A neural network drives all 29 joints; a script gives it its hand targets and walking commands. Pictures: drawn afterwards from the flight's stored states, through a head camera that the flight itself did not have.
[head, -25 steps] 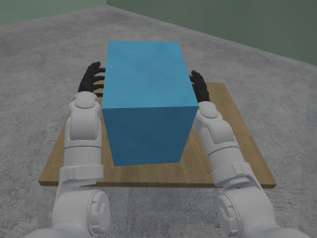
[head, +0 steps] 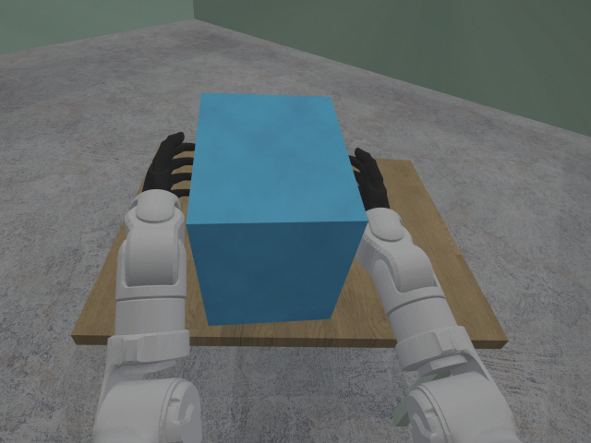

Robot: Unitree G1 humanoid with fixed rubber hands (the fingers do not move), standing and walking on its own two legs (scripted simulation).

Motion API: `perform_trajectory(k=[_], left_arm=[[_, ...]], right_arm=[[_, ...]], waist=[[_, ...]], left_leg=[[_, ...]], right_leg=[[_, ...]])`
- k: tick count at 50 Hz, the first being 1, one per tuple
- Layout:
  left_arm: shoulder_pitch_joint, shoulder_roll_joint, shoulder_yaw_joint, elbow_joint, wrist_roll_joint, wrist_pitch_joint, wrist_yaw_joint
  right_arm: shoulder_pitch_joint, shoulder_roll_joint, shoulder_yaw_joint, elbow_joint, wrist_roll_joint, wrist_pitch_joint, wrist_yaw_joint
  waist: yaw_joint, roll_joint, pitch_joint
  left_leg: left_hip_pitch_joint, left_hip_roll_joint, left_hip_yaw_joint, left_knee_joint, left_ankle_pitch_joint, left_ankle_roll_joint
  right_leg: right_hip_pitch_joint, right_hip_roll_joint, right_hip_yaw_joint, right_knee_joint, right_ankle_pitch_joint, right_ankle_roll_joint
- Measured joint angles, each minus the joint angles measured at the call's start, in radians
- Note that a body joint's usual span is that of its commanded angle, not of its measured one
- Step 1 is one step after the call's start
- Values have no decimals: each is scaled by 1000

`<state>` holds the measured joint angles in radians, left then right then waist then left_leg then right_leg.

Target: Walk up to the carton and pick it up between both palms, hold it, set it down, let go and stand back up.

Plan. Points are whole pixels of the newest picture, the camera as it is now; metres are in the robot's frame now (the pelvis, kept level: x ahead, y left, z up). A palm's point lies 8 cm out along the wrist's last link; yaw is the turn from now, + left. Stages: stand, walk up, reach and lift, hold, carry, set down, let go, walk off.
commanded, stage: hold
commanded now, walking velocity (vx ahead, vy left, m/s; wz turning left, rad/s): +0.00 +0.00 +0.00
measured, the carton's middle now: (269, 211) +0.38 +0.01 +0.15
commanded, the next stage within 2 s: none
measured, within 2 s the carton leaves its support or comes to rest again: neither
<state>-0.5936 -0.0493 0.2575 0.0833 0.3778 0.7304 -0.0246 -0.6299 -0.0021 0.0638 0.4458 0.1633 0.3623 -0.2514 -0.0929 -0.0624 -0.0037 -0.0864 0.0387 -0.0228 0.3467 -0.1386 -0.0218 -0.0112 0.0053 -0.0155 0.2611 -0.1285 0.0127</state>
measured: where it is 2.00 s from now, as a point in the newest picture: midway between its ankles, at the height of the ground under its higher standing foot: outside the picture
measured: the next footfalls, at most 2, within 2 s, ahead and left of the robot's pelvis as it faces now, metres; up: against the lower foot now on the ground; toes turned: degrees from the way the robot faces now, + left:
none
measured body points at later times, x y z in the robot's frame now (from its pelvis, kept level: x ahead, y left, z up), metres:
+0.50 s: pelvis +0.02 -0.01 +0.00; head -0.01 +0.02 +0.45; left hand +0.40 +0.14 +0.17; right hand +0.39 -0.13 +0.16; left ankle +0.04 +0.13 -0.75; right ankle +0.02 -0.13 -0.75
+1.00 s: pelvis +0.01 -0.01 +0.00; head -0.03 +0.02 +0.45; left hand +0.40 +0.14 +0.21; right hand +0.40 -0.13 +0.20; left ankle +0.04 +0.13 -0.75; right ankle +0.02 -0.13 -0.75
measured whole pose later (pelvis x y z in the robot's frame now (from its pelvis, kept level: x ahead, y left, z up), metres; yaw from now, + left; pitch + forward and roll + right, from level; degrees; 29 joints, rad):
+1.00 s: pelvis +0.01 -0.01 +0.00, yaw +0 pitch -7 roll -1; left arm -0.68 -0.06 0.29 0.14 0.44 0.72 -0.05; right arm -0.74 0.00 -0.01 0.55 0.11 0.31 -0.20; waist -0.09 -0.07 0.03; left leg -0.05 0.04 -0.02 0.30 -0.13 -0.02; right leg 0.01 0.00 -0.02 0.26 -0.14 0.01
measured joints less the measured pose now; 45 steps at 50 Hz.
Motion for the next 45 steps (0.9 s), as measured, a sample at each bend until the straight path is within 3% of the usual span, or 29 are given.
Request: perform_trajectory(k=[5, 13, 20, 28, 36, 45], left_arm=[[-88, 0, 27, 78, 40, -6, 0], [-96, -6, 42, 85, 59, -21, -16], [-23, -9, 37, 73, 47, -28, -34], [68, -9, -9, -14, -7, -38, -17], [35, -9, -6, -13, -5, -17, -11], [-86, -9, 30, 55, 48, -11, -11]], right_arm=[[-108, 1, -68, 97, -51, 0, 57], [-121, 4, -82, 110, -50, -16, 61], [-46, 11, -35, 103, 25, -44, 12], [60, 8, 13, -8, 72, -65, -30], [45, 6, 9, -8, 22, -53, -19], [-96, 6, -70, 97, -57, -49, 51]], waist=[[0, -7, 21], [0, -1, 21], [0, 7, 21], [0, 16, 21], [0, 9, 22], [0, -3, 34]], left_leg=[[10, 0, 0, -15, 7, 2], [20, -3, 1, -45, 15, -2], [21, -3, 2, -66, 15, -5], [21, -3, 2, -32, -4, -7], [21, -3, 1, -10, -1, -1], [30, -3, 1, -22, 7, 1]], right_leg=[[0, 0, 0, 8, -16, 0], [0, -3, 0, -1, -8, -1], [1, -4, 0, -21, -9, -1], [16, -4, 0, -19, -11, -1], [20, -3, 0, -6, -3, -1], [20, -3, 0, 2, -5, -1]])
